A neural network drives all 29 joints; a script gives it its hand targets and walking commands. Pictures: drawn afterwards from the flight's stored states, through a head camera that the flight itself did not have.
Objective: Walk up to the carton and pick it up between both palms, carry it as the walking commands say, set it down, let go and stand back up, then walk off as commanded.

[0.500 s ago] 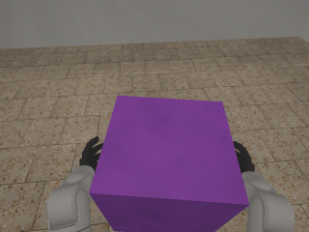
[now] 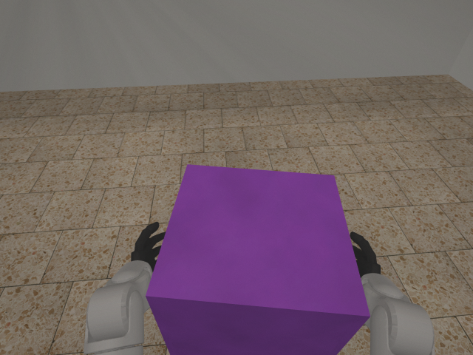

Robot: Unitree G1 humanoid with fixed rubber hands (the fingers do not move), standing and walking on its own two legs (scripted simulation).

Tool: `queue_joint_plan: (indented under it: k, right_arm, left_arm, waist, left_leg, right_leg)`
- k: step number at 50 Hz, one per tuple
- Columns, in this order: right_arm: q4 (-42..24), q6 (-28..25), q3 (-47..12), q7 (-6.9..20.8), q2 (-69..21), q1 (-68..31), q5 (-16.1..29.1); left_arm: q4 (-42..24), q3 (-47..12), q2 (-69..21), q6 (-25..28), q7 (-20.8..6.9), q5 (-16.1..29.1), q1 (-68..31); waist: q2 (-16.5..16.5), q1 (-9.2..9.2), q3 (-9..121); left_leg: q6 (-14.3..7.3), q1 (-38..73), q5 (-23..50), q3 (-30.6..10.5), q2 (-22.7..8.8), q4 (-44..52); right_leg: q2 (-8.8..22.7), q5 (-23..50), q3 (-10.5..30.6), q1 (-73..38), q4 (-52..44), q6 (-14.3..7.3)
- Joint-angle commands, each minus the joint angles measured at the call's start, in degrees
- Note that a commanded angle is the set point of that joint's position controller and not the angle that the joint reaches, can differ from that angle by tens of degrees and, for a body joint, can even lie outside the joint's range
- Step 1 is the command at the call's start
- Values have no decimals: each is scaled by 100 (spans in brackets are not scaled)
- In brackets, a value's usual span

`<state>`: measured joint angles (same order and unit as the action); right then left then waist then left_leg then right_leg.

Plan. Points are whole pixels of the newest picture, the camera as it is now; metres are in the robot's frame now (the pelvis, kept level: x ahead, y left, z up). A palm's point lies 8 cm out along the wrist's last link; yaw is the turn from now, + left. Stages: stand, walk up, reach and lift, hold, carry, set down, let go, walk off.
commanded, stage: carry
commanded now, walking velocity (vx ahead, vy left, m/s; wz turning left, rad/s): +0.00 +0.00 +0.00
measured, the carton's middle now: (251, 274) +0.27 +0.00 +0.01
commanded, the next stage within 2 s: hold in 0.76 s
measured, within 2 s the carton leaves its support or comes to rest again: neither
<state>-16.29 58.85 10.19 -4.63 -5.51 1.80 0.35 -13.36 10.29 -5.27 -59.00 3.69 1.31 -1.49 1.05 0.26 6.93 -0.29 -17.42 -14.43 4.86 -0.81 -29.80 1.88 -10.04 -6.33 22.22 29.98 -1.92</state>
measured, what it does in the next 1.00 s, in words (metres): stands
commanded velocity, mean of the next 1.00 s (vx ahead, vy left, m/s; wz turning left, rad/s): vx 0.00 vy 0.00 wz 0.00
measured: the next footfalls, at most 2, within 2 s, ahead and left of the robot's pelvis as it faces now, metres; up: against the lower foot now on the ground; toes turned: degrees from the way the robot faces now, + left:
left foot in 1.60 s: +0.02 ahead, +0.03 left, +0.00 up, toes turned -10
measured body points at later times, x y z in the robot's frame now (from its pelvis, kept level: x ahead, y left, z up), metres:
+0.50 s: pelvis -0.01 +0.00 +0.00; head -0.04 +0.00 +0.45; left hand +0.26 +0.18 +0.03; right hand +0.27 -0.17 +0.03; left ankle +0.01 +0.12 -0.73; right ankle +0.06 -0.09 -0.73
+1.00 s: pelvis -0.01 +0.00 +0.00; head -0.03 -0.01 +0.45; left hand +0.26 +0.17 +0.02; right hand +0.26 -0.18 +0.01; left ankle +0.01 +0.12 -0.73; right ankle +0.06 -0.09 -0.73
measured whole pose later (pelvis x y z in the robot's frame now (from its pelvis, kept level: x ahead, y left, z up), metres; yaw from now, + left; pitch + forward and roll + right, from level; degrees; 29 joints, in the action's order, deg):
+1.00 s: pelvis -0.01 +0.00 +0.00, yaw +0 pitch +1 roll +1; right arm 2.7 41.5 10.4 -0.5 -4.4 -2.4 -4.1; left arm 5.5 8.0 -1.1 -41.0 1.4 -0.4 -4.5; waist -0.4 0.2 4.8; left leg -0.4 -17.0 -13.6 4.8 -1.3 -29.8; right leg 1.3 -8.6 -6.3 21.5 29.1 -2.6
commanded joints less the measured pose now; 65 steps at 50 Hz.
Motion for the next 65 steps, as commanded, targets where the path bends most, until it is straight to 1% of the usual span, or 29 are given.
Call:
queue_joint_plan:
  k: [1, 2, 3, 4, 6, 10, 11, 15, 17, 18, 20, 25, 26, 27, 34, 38, 39, 41, 42, 43, 44, 50, 51, 52, 55, 56, 62, 64, 65]
  right_arm:
    - [467, -808, -3353, 1142, -3257, -3683, 383]
    - [1127, -984, -3030, 1180, -2931, -3534, 105]
    - [779, -1134, -3236, 1207, -3069, -3772, 204]
    - [1157, -1253, -3027, 1223, -2919, -3607, 44]
    - [1515, -1575, -2797, 1287, -2795, -3603, -131]
    - [1340, -1841, -3032, 1318, -3042, -3854, 48]
    - [1093, -1875, -3172, 1298, -3134, -3973, 152]
    - [1078, -1867, -3193, 1269, -2855, -3902, 24]
    - [1162, -1817, -3124, 1252, -2799, -3698, -32]
    - [1197, -1798, -3115, 1274, -2785, -3736, -43]
    - [1421, -1759, -3041, 1278, -2789, -3570, -125]
    - [1195, -1780, -3144, 1348, -2858, -3877, 6]
    - [1331, -1790, -3107, 1356, -2937, -3869, -10]
    - [1198, -1794, -3223, 1358, -2993, -3900, 52]
    - [1369, -1793, -3082, 1380, -2971, -3733, -15]
    - [1318, -1803, -3173, 1395, -3032, -3700, 21]
    - [1653, -1810, -2592, 1395, -2713, -2815, -179]
    - [1187, -1902, -2834, 1391, -2820, -3094, -45]
    - [1191, -1915, -2856, 1394, -2891, -3014, -50]
    - [935, -1920, -2980, 1395, -2992, -3071, 10]
    - [804, -1938, -3015, 1381, -2984, -3141, 43]
    - [355, -1963, -3320, 1367, -3022, -3521, 184]
    - [479, -1934, -3261, 1344, -3045, -3345, 103]
    - [401, -1942, -3376, 1334, -3158, -3427, 155]
    - [683, -1872, -3311, 1306, -3155, -3499, 97]
    - [679, -1858, -3322, 1303, -3136, -3610, 78]
    - [1310, -1866, -3064, 1185, -3267, -3822, -94]
    - [1654, -1876, -3071, 1152, -3484, -4036, -83]
    - [1721, -1904, -2984, 1160, -3493, -4199, -94]
  left_arm:
    - [391, -3524, -3559, 852, -1037, 267, -3320]
    - [996, -3215, -3230, 1028, -1053, 35, -3250]
    - [805, -3287, -3400, 1181, -1081, 90, -3310]
    - [1145, -3161, -3268, 1282, -1089, -18, -3186]
    - [1173, -3101, -3088, 1597, -1139, -20, -3468]
    - [596, -3476, -3316, 1895, -1168, 226, -3993]
    - [424, -3544, -3408, 1915, -1166, 322, -4031]
    - [939, -3444, -3399, 1853, -1154, 152, -3411]
    - [880, -3451, -3319, 1803, -1140, 131, -3333]
    - [903, -3435, -3324, 1790, -1138, 104, -3373]
    - [936, -3387, -3246, 1770, -1153, 45, -3420]
    - [908, -3368, -3354, 1785, -1190, 75, -3515]
    - [783, -3423, -3361, 1814, -1199, 108, -3728]
    - [811, -3399, -3395, 1826, -1203, 110, -3624]
    - [836, -3432, -3413, 1827, -1241, 96, -3686]
    - [963, -3391, -3452, 1825, -1292, 108, -3515]
    - [1536, -3286, -3384, 1887, -1208, 121, -3617]
    - [1280, -3331, -3546, 2040, -1212, 221, -3628]
    - [1086, -3391, -3499, 2098, -1209, 228, -3701]
    - [923, -3414, -3613, 2122, -1226, 313, -3657]
    - [888, -3451, -3588, 2134, -1237, 295, -3714]
    - [977, -3274, -3533, 2176, -1273, 243, -3506]
    - [1037, -3246, -3467, 2170, -1294, 237, -3505]
    - [905, -3259, -3482, 2207, -1320, 311, -3596]
    - [1164, -3016, -3317, 2164, -1315, 189, -3594]
    - [1181, -2948, -3314, 2163, -1326, 223, -3625]
    - [1503, -2748, -3033, 2208, -1448, 208, -4261]
    - [1608, -2548, -2900, 2261, -1498, 182, -4609]
    - [1671, -2583, -2934, 2265, -1515, 161, -4754]
  waist:
    - [4, -55, 1251]
    - [-131, -63, 1181]
    - [109, -41, 1187]
    - [47, -46, 1199]
    - [-150, -44, 1088]
    - [-243, -66, 1277]
    - [-77, -75, 1349]
    - [-118, -93, 1411]
    - [-315, -104, 1428]
    - [-149, -116, 1342]
    - [-273, -122, 1280]
    - [-101, -123, 1326]
    - [-264, -132, 1298]
    - [-42, -132, 1345]
    - [-206, -153, 1336]
    - [-56, -164, 1402]
    - [-1198, -94, 167]
    - [-796, -213, 465]
    - [-937, -251, 620]
    - [-713, -309, 804]
    - [-772, -345, 859]
    - [-543, -136, 966]
    - [-494, -209, 936]
    - [-327, -168, 1107]
    - [-344, -33, 769]
    - [-208, 7, 832]
    - [17, -49, 657]
    - [210, 109, 589]
    - [-66, 108, 577]
  left_leg:
    - [-220, 286, -107, -437, -531, 467]
    - [-229, 189, -152, -473, -512, 514]
    - [-228, 190, -222, -452, -507, 473]
    - [-246, 214, -84, -516, -559, 485]
    - [-253, 155, 10, -633, -606, 568]
    - [-258, 239, 185, -659, -697, 601]
    - [-235, 263, 295, -605, -678, 547]
    - [-312, 298, 453, -583, -708, 508]
    - [-301, 312, 341, -549, -695, 567]
    - [-296, 247, 320, -593, -742, 593]
    - [-299, 119, 319, -595, -700, 560]
    - [-299, 205, 245, -552, -666, 528]
    - [-274, 169, 225, -528, -637, 534]
    - [-247, 204, 218, -513, -641, 427]
    - [-292, 148, 315, -489, -600, 504]
    - [-253, 231, 352, -411, -553, 379]
    - [-67, -440, -446, -1367, -158, 1244]
    - [-241, -345, 351, -1461, -224, 1266]
    - [-269, -264, 418, -1454, -180, 1239]
    - [-315, -177, 653, -1512, -178, 1190]
    - [-341, -174, 597, -1496, -152, 1174]
    - [-394, -152, 672, -1359, -85, 1089]
    - [-406, -188, 580, -1314, -50, 1072]
    - [-404, -148, 618, -1289, -11, 1013]
    - [-390, -432, 236, -1259, -19, 1025]
    - [-397, -459, 164, -1248, -2, 1037]
    - [-369, -210, -227, -1181, 111, 686]
    - [-358, -112, -305, -1113, 170, 498]
    - [-335, -78, -450, -1088, 203, 471]
  right_leg:
    - [988, -636, 867, -492, -1097, 38]
    - [948, -671, 894, -498, -1039, 48]
    - [938, -827, 907, -461, -1112, 42]
    - [929, -685, 905, -523, -1004, 11]
    - [800, -461, 856, -583, -823, -9]
    - [754, -270, 816, -657, -683, -26]
    - [744, -91, 763, -716, -637, -7]
    - [709, 284, 756, -763, -578, -71]
    - [684, 232, 749, -810, -579, -77]
    - [637, 94, 737, -758, -594, -68]
    - [664, 194, 750, -764, -602, -64]
    - [648, -6, 816, -704, -709, -109]
    - [691, 19, 812, -753, -702, -107]
    - [708, 183, 837, -787, -739, -114]
    - [678, 54, 752, -771, -722, -77]
    - [730, 214, 785, -811, -789, -103]
    - [-581, 267, 836, -2365, -21, -206]
    - [-619, 622, 880, -2731, -16, -225]
    - [-598, 696, 955, -2819, -55, -276]
    - [-620, 773, 972, -2885, -55, -272]
    - [-598, 732, 1021, -2888, -70, -282]
    - [-552, 754, 1055, -3001, -133, -258]
    - [-542, 705, 1081, -2982, -173, -240]
    - [-521, 762, 1117, -3044, -216, -218]
    - [-436, 435, 1210, -2969, -247, -150]
    - [-459, 376, 1163, -2970, -238, -133]
    - [-202, -515, 1401, -2397, -554, -180]
    - [-113, -983, 1553, -2048, -663, -210]
    - [-89, -1062, 1548, -1983, -654, -261]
